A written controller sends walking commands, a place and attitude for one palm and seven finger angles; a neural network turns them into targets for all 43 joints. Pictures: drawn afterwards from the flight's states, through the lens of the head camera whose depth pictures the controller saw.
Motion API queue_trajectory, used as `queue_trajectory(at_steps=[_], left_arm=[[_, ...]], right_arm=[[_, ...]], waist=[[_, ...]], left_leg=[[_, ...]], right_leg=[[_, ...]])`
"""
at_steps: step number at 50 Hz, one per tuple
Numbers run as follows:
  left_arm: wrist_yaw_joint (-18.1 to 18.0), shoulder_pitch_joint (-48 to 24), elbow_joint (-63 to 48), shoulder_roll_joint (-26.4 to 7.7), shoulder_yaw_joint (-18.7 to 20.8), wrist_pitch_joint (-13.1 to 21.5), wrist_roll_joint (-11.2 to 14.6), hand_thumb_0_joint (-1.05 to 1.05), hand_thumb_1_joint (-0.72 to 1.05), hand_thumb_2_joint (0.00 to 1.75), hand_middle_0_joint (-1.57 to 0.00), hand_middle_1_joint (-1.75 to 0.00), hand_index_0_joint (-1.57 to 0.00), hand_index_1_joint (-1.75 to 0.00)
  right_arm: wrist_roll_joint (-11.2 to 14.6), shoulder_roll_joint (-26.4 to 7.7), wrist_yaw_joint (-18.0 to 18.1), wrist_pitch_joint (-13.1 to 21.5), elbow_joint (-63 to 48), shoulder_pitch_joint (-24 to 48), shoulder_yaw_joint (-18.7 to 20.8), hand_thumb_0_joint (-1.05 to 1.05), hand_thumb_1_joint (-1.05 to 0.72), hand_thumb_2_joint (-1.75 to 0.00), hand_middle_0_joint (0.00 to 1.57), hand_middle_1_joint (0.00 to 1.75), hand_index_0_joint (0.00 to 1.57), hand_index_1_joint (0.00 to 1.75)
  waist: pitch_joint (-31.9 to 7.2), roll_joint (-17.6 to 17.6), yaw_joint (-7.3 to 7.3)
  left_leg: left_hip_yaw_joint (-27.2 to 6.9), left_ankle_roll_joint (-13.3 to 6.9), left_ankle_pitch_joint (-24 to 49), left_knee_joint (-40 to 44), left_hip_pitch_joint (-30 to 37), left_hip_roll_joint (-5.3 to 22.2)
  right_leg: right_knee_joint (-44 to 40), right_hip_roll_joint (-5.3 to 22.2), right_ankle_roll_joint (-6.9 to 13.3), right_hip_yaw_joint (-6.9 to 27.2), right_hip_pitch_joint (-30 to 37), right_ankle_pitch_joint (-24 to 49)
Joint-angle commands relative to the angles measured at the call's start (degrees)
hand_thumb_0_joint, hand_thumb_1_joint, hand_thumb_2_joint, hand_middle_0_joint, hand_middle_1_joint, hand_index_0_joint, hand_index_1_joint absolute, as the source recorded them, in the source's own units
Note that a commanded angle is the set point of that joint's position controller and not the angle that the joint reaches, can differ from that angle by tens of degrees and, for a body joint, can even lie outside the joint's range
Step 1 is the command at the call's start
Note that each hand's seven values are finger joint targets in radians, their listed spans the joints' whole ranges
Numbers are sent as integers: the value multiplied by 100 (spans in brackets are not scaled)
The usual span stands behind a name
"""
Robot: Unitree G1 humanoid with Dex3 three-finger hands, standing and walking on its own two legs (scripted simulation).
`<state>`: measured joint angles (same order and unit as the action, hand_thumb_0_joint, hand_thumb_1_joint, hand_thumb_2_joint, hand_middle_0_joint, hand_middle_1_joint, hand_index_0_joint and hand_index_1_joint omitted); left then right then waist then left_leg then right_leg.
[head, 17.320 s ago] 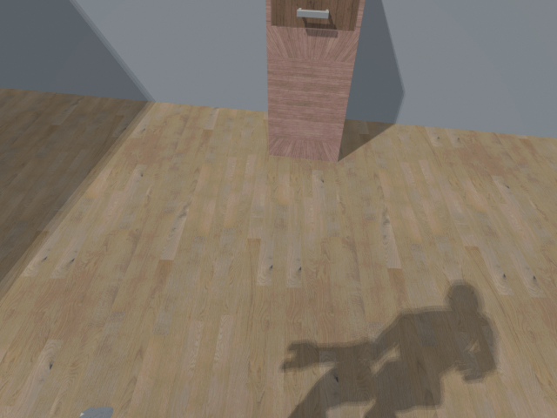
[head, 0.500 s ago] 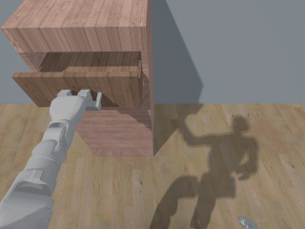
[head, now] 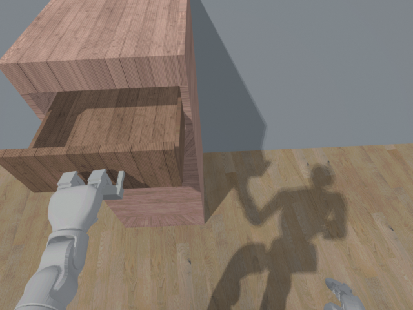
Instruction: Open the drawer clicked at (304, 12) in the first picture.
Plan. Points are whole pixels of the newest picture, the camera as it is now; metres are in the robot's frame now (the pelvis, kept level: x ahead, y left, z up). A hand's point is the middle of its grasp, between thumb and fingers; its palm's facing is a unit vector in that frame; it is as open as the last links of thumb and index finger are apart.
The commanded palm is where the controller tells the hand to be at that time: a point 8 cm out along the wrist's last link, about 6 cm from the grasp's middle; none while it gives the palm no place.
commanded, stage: pull the drawer open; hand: left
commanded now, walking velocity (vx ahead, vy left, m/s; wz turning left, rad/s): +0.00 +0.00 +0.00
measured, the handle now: (92, 185) +0.35 +0.26 +0.03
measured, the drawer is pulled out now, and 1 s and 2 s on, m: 0.19 0.30 0.30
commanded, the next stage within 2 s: open the thumb to release the handle in 0.84 s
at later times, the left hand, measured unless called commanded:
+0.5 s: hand (74, 274) +0.18 +0.25 +0.01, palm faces -0.03 -0.08 -1.00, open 5.6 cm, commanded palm +0.13 +0.25 +0.06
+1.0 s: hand (72, 273) +0.19 +0.25 +0.01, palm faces +0.03 -0.04 -1.00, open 5.7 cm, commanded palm +0.16 +0.25 +0.06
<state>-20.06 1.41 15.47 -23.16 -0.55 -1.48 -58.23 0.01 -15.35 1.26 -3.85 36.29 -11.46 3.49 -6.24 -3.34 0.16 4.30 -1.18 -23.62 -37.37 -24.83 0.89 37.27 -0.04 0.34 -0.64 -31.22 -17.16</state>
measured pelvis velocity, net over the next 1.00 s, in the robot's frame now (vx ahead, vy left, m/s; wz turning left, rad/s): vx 0.00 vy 0.00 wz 0.00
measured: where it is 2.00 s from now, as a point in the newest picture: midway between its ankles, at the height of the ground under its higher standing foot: outside the picture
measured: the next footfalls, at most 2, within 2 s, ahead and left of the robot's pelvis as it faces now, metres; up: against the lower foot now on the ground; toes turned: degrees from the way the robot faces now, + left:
none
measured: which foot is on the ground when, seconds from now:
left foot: down 0.00-1.00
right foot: down 0.00-1.00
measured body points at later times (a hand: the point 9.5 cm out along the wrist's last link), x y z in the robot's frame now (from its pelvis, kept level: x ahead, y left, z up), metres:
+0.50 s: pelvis +0.01 -0.01 +0.00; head +0.05 -0.03 +0.44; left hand +0.18 +0.25 +0.06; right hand +0.23 -0.21 -0.10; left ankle -0.06 +0.10 -0.72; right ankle +0.01 -0.12 -0.72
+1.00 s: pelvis +0.00 +0.00 -0.02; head +0.04 -0.03 +0.43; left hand +0.18 +0.25 +0.06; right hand +0.19 -0.24 -0.12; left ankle -0.06 +0.10 -0.72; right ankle +0.01 -0.12 -0.72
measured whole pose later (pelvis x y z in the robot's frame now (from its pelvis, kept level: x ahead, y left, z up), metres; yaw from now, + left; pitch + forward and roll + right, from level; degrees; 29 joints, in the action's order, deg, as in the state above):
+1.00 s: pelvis +0.00 +0.00 -0.02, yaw +0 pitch +10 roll +0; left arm -26.2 29.8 -7.6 -23.4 1.1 0.7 -58.7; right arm -2.5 -13.8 0.1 -3.1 34.3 -7.7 2.1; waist -6.3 -3.0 -2.1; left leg 3.6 -0.7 -28.4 -45.9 -27.7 1.1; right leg 46.2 -0.2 0.7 -0.6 -34.5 -21.9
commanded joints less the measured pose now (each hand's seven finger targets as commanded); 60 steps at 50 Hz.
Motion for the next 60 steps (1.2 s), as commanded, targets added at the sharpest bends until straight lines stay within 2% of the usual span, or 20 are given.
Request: queue_trajectory(at_steps=[1,4,8,9,11,16,21,28,35,39,42,44,46,47,48,50,51,53,57,60], left_arm=[[-175,93,-1379,-896,512,-55,-9,0,90,90,-40,-135,-40,-135],[-159,79,-1661,-780,381,-75,-78,0,90,90,-40,-135,-40,-135],[-130,603,-1915,-780,461,-46,-118,0,90,90,-40,-135,-40,-135],[-118,682,-2076,-775,445,-23,-118,0,90,90,-40,-135,-40,-135],[-123,1283,-2273,-727,511,25,-87,0,90,90,-40,-135,-40,-135],[-173,2215,-2912,-730,671,172,-85,0,90,90,-40,-135,-40,-135],[-356,3308,-3221,-894,1075,366,-35,0,90,90,-40,-135,-40,-135],[-692,4466,-3634,-899,1276,473,58,0,90,90,-40,-135,-40,-135],[-911,4426,-3665,-880,1343,311,52,0,90,90,-40,-135,-40,-135],[-966,4478,-3720,-887,1365,205,107,0,90,90,-40,-135,-40,-135],[-949,4238,-3578,-831,1276,140,99,0,90,90,-40,-135,-40,-135],[-937,4070,-3670,-885,1299,89,90,0,90,90,-40,-135,-40,-135],[-896,4117,-3590,-820,1238,73,95,0,90,90,-40,-135,-40,-135],[-925,2039,-3438,-839,952,81,-25,0,90,90,-40,-135,-40,-135],[-962,1980,-3246,-1023,1230,97,-76,0,83,87,-40,-134,-40,-134],[-931,2439,-2865,-897,1130,5,-114,0,69,81,-38,-133,-38,-133],[-844,2391,-3041,-756,934,-42,-43,0,62,78,-38,-132,-38,-132],[-708,2147,-2860,-923,951,-134,-52,0,48,72,-37,-130,-37,-130],[-427,1718,-2571,-985,822,-211,-134,0,20,60,-35,-127,-35,-127],[-258,1503,-2575,-1033,804,-113,-120,0,-1,51,-33,-125,-33,-125]], right_arm=[[-53,-623,36,287,-829,536,137,0,-90,-90,20,30,20,30],[-90,-584,38,285,-875,726,85,0,-90,-90,20,30,20,30],[-124,-478,30,300,-917,844,23,0,-90,-90,20,30,20,30],[-144,-487,28,295,-943,894,6,0,-90,-90,20,30,20,30],[-156,-403,-9,337,-968,939,-14,0,-90,-90,20,30,20,30],[-228,-371,-82,382,-1025,1102,-81,0,-90,-90,20,30,20,30],[-277,-337,-114,427,-1026,1141,-88,0,-90,-90,20,30,20,30],[-288,-399,-209,398,-1074,1123,-35,0,-90,-90,20,30,20,30],[-295,-435,-230,334,-1129,1125,23,0,-90,-90,20,30,20,30],[-274,-456,-230,323,-1173,1079,59,0,-90,-90,20,30,20,30],[-254,-445,-188,323,-1158,1111,48,0,-90,-90,20,30,20,30],[-242,-469,-173,318,-1176,1092,57,0,-90,-90,20,30,20,30],[-220,-432,-171,343,-1158,1088,40,0,-90,-90,20,30,20,30],[-235,-546,-77,303,-969,1127,14,0,-90,-90,20,30,20,30],[-265,-487,-10,355,-1027,1035,63,0,-90,-90,20,30,20,30],[-246,-429,55,398,-991,1020,54,0,-90,-90,20,30,20,30],[-223,-442,53,411,-1042,1054,36,0,-90,-90,20,30,20,30],[-209,-441,116,386,-968,1107,1,0,-90,-90,20,30,20,30],[-194,-400,201,356,-913,1236,-99,0,-90,-90,20,30,20,30],[-207,-382,233,357,-905,1257,-131,0,-90,-90,20,30,20,30]], waist=[[-1307,204,-359],[-1206,148,-337],[-1195,246,-457],[-1219,100,-465],[-1222,78,-558],[-1045,165,-618],[-1100,196,-730],[-1157,43,-759],[-1101,57,-671],[-1283,65,-659],[-1012,97,-612],[-1160,-72,-613],[-1063,13,-620],[-757,146,-149],[-842,57,-342],[-1079,42,-481],[-1160,1,-477],[-1034,259,-461],[-679,281,-501],[-694,178,-529]], left_leg=[[-326,58,3218,311,526,-69],[-310,68,3117,287,585,-97],[-313,89,3235,222,642,-137],[-320,101,3386,205,707,-137],[-306,117,3555,163,779,-132],[-300,111,3469,91,669,-131],[-272,109,3340,-18,507,-153],[-276,124,3333,-227,247,-128],[-354,103,3117,-364,30,-113],[-386,113,3162,-416,47,-98],[-375,87,2787,-375,-54,-124],[-398,108,2875,-344,46,-106],[-414,119,2885,-330,58,-88],[-458,87,2332,-401,-7,-137],[-458,79,2100,-320,-12,-129],[-412,80,2217,-260,137,-162],[-402,89,2281,-219,214,-162],[-388,67,2143,-155,143,-199],[-355,46,1739,65,100,-249],[-348,48,1738,164,193,-265]], right_leg=[[-115,-131,177,-167,1396,2031],[-120,-128,183,-158,1342,1972],[-70,-133,183,-147,1421,2160],[-56,-131,186,-131,1438,2260],[-27,-129,177,-115,1487,2423],[28,-118,160,-32,1459,2581],[140,-81,160,104,1543,2923],[356,-59,161,174,1323,2944],[521,-98,189,129,987,2475],[570,-93,197,106,1002,2431],[521,-121,196,82,870,2123],[520,-115,208,60,900,2033],[513,-123,205,19,871,1942],[449,-152,168,19,395,1632],[431,-129,187,-46,498,1360],[374,-143,207,-50,727,1431],[328,-122,200,-62,829,1529],[232,-115,179,-20,988,1609],[30,-120,192,2,1091,1321],[-60,-106,195,41,1235,1316]])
